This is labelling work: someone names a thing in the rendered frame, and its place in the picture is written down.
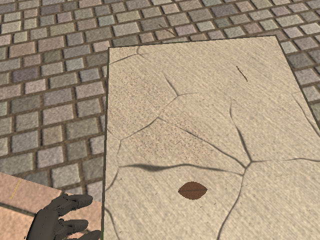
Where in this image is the robot left hand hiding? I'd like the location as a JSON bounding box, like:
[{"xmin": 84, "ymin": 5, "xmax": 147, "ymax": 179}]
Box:
[{"xmin": 24, "ymin": 193, "xmax": 101, "ymax": 240}]

